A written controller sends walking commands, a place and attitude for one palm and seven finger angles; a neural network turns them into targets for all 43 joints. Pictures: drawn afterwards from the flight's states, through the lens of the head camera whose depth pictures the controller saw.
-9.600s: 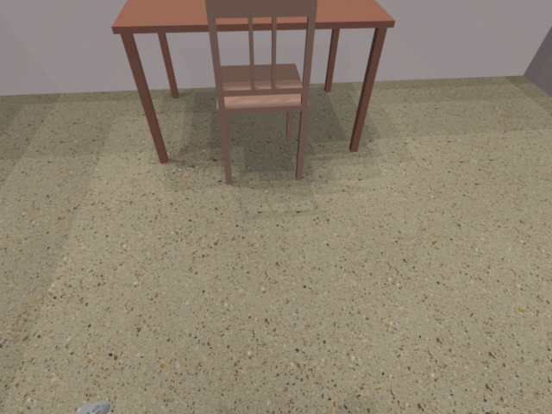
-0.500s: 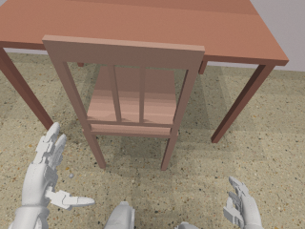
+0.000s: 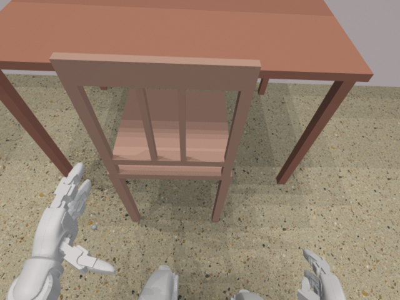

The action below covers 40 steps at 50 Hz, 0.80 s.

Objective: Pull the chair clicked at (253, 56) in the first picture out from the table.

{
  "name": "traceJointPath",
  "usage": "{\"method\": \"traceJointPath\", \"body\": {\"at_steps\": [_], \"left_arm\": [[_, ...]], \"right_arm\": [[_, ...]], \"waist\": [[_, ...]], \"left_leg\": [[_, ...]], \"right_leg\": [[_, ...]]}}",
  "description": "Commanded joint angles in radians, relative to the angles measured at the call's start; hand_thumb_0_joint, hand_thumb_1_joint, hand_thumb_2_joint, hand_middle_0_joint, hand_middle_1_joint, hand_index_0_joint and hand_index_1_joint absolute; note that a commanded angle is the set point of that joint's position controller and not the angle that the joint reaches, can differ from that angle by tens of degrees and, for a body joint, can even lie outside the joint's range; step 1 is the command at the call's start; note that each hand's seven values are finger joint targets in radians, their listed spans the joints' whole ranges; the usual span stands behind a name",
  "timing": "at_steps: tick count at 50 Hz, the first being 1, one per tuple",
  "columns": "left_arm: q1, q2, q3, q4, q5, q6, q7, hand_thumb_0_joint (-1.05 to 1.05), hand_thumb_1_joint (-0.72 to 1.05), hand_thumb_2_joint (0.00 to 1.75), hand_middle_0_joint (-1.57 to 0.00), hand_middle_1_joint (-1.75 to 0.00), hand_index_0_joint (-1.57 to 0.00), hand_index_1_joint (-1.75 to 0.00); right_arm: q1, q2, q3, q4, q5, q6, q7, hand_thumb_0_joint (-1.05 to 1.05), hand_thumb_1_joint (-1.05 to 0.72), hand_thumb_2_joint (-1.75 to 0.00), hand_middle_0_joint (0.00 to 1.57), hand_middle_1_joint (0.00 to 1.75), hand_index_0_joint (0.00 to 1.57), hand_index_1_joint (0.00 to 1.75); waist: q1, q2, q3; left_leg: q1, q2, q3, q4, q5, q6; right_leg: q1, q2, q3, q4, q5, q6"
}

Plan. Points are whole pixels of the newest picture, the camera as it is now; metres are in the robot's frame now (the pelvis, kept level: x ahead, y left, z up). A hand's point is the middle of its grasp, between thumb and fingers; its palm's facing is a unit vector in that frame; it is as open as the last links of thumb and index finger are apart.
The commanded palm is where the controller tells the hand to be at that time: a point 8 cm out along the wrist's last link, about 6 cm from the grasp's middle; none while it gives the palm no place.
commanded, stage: raise the hand toward the chair's back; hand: left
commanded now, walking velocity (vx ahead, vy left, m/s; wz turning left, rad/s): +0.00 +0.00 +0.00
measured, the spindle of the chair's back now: (148, 128) +0.51 +0.16 -0.01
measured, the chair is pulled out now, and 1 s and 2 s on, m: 0.00 0.00 0.00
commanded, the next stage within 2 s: aim the fingers beside a spindle in 0.36 s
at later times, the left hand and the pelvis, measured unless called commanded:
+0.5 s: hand (100, 222) +0.25 +0.19 +0.04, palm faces +0.06 -1.00 -0.06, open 16.9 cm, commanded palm +0.23 +0.24 +0.05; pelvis +0.01 -0.02 +0.00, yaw +0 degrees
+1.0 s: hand (121, 211) +0.28 +0.17 +0.02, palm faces +0.02 -1.00 -0.05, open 16.9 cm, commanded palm +0.27 +0.22 +0.03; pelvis +0.01 -0.02 -0.01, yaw +0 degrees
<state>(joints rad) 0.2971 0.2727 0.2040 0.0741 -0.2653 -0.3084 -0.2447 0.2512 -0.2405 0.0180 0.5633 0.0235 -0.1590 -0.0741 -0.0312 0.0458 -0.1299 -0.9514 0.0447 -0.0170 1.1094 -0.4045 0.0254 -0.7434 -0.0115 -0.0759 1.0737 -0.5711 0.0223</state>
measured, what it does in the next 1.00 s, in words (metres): stands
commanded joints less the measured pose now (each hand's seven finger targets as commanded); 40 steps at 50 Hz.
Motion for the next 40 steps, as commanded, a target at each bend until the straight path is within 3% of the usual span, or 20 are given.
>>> {"method": "traceJointPath", "body": {"at_steps": [1, 5, 7, 13, 15, 20, 25, 29, 30, 31, 36, 40], "left_arm": [[-0.055, 0.149, 0.105, -0.292, -0.019, -0.114, 0.039, 0.00, -0.50, 0.30, -0.06, -0.08, -0.06, -0.08], [-0.071, 0.140, 0.108, -0.213, 0.000, -0.161, 0.078, 0.00, -0.50, 0.30, -0.06, -0.08, -0.06, -0.08], [-0.069, 0.113, 0.074, -0.178, 0.008, -0.163, 0.065, 0.00, -0.50, 0.30, -0.06, -0.08, -0.06, -0.08], [-0.050, 0.123, 0.061, -0.215, -0.016, -0.116, 0.001, 0.00, -0.50, 0.30, -0.06, -0.08, -0.06, -0.08], [-0.056, 0.145, 0.090, -0.217, -0.022, -0.112, 0.009, 0.00, -0.50, 0.30, -0.06, -0.08, -0.06, -0.08], [-0.090, 0.138, 0.108, -0.203, -0.019, -0.153, 0.037, 0.00, -0.50, 0.30, -0.06, -0.08, -0.06, -0.08], [-0.088, 0.113, 0.072, -0.136, -0.008, -0.149, 0.009, 0.00, -0.50, 0.30, -0.06, -0.08, -0.06, -0.08], [-0.129, 0.094, 0.037, -0.170, -0.014, -0.141, -0.012, 0.00, -0.50, 0.30, -0.06, -0.08, -0.06, -0.08], [-0.123, 0.106, 0.050, -0.151, -0.015, -0.135, -0.009, 0.00, -0.50, 0.30, -0.06, -0.08, -0.06, -0.08], [-0.158, 0.114, 0.053, -0.177, -0.014, -0.144, -0.004, 0.00, -0.50, 0.30, -0.06, -0.08, -0.06, -0.08], [-0.164, 0.115, 0.071, -0.169, 0.001, -0.167, 0.046, 0.00, -0.50, 0.30, -0.06, -0.08, -0.06, -0.08], [-0.168, 0.086, 0.034, -0.134, 0.024, -0.168, 0.067, 0.00, -0.50, 0.30, -0.06, -0.08, -0.06, -0.08]], "right_arm": [[-0.063, -0.133, -0.066, -0.156, 0.000, -0.076, -0.012, 0.00, -0.90, -0.90, 0.20, 0.30, 0.20, 0.30], [-0.064, -0.131, -0.067, -0.129, -0.010, -0.077, -0.003, 0.00, -0.90, -0.90, 0.20, 0.30, 0.20, 0.30], [-0.061, -0.137, -0.067, -0.134, -0.006, -0.075, 0.002, 0.00, -0.90, -0.90, 0.20, 0.30, 0.20, 0.30], [-0.059, -0.142, -0.071, -0.154, 0.006, -0.072, -0.005, 0.00, -0.90, -0.90, 0.20, 0.30, 0.20, 0.30], [-0.061, -0.137, -0.070, -0.147, 0.003, -0.070, -0.010, 0.00, -0.90, -0.90, 0.20, 0.30, 0.20, 0.30], [-0.067, -0.127, -0.069, -0.125, -0.005, -0.073, -0.009, 0.00, -0.90, -0.90, 0.20, 0.30, 0.20, 0.30], [-0.063, -0.134, -0.069, -0.123, -0.004, -0.069, -0.004, 0.00, -0.90, -0.90, 0.20, 0.30, 0.20, 0.30], [-0.058, -0.137, -0.071, -0.132, -0.003, -0.072, -0.004, 0.00, -0.90, -0.90, 0.20, 0.30, 0.20, 0.30], [-0.059, -0.138, -0.071, -0.131, -0.005, -0.070, -0.007, 0.00, -0.90, -0.90, 0.20, 0.30, 0.20, 0.30], [-0.061, -0.139, -0.071, -0.128, -0.005, -0.071, -0.008, 0.00, -0.90, -0.90, 0.20, 0.30, 0.20, 0.30], [-0.065, -0.131, -0.072, -0.125, -0.012, -0.065, 0.000, 0.00, -0.90, -0.90, 0.20, 0.30, 0.20, 0.30], [-0.064, -0.133, -0.073, -0.129, -0.016, -0.052, 0.011, 0.00, -0.90, -0.90, 0.20, 0.30, 0.20, 0.30]], "waist": [[0.027, 0.054, -0.242], [0.008, 0.033, -0.170], [0.001, 0.039, -0.156], [0.012, 0.038, -0.239], [0.010, 0.002, -0.226], [0.005, 0.006, -0.194], [-0.001, 0.016, -0.201], [-0.004, 0.014, -0.248], [-0.003, -0.010, -0.243], [-0.004, 0.017, -0.251], [0.009, 0.013, -0.259], [0.004, 0.008, -0.259]], "left_leg": [[0.374, -0.010, -0.052, -0.197, 0.122, -0.008], [0.317, -0.010, -0.050, -0.177, 0.075, -0.007], [0.307, -0.011, -0.046, -0.176, 0.050, -0.009], [0.347, -0.016, -0.023, -0.170, 0.120, 0.000], [0.327, -0.016, -0.021, -0.163, 0.125, 0.003], [0.306, -0.016, -0.022, -0.137, 0.137, 0.001], [0.293, -0.018, -0.014, -0.120, 0.146, 0.002], [0.318, -0.019, -0.014, -0.113, 0.177, 0.004], [0.303, -0.017, -0.014, -0.107, 0.179, 0.006], [0.312, -0.017, -0.015, -0.104, 0.186, 0.005], [0.302, -0.015, -0.019, -0.102, 0.184, 0.001], [0.289, -0.012, -0.021, -0.096, 0.174, 0.000]], "right_leg": [[-0.044, 0.036, -0.018, -0.163, 0.172, -0.044], [-0.094, 0.037, -0.016, -0.156, 0.141, -0.042], [-0.106, 0.034, -0.013, -0.155, 0.127, -0.043], [-0.029, 0.032, 0.006, -0.183, 0.194, -0.039], [-0.019, 0.035, 0.010, -0.191, 0.200, -0.036], [-0.049, 0.034, 0.010, -0.172, 0.210, -0.037], [-0.060, 0.032, 0.018, -0.162, 0.232, -0.036], [-0.047, 0.027, 0.020, -0.154, 0.272, -0.034], [-0.045, 0.029, 0.022, -0.154, 0.278, -0.033], [-0.055, 0.027, 0.022, -0.146, 0.284, -0.034], [-0.072, 0.027, 0.014, -0.124, 0.264, -0.038], [-0.090, 0.028, 0.011, -0.110, 0.251, -0.039]]}}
